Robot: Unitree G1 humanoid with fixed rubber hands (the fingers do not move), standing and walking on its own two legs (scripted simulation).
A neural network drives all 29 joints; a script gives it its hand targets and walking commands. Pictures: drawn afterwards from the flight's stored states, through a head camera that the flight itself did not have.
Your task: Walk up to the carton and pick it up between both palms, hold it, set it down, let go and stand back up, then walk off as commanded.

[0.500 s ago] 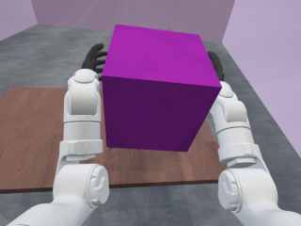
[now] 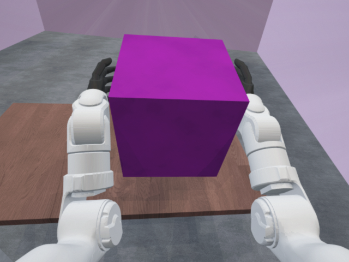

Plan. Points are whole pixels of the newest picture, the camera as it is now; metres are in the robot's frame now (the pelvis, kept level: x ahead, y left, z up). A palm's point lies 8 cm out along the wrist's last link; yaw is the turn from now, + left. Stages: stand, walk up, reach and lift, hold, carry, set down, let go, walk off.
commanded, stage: hold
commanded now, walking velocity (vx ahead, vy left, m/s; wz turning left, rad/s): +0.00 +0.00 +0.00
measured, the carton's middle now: (172, 108) +0.36 +0.02 +0.22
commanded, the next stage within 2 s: none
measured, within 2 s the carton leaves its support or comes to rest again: neither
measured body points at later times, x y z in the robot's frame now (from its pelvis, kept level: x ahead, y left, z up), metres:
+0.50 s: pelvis +0.00 +0.00 +0.00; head -0.06 +0.03 +0.44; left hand +0.37 +0.16 +0.25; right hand +0.39 -0.14 +0.25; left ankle +0.02 +0.12 -0.75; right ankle +0.06 -0.14 -0.75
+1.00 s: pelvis +0.00 +0.00 +0.00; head -0.08 +0.03 +0.44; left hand +0.37 +0.17 +0.26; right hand +0.38 -0.14 +0.27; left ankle +0.02 +0.12 -0.75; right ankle +0.06 -0.14 -0.75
